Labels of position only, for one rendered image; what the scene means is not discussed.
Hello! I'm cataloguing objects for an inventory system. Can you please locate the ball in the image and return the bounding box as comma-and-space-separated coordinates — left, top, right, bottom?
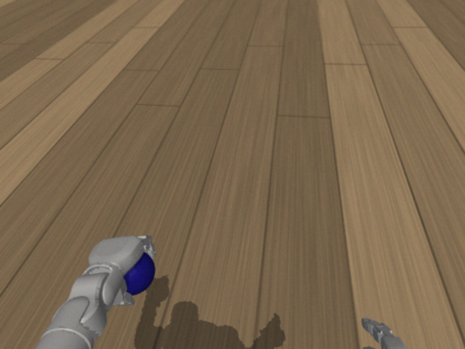
124, 252, 155, 295

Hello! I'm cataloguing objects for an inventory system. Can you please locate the right robot hand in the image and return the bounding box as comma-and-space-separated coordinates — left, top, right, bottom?
361, 318, 407, 349

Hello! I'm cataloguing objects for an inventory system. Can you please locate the left robot arm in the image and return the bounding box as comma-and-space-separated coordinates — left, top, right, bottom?
34, 262, 123, 349

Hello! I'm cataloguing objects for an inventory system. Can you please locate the left robot hand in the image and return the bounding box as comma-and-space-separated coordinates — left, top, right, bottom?
89, 236, 155, 306

